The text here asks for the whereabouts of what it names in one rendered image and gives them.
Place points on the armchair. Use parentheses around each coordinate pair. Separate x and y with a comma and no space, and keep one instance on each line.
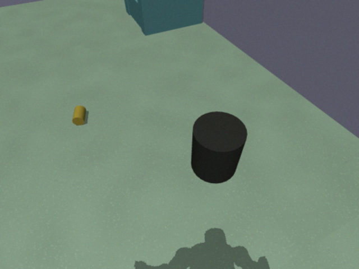
(156,16)

